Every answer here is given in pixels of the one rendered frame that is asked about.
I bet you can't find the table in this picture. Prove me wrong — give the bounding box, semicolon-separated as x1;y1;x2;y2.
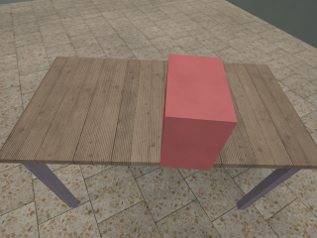
0;57;317;210

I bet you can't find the carton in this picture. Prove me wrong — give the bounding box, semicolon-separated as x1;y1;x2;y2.
159;54;238;171

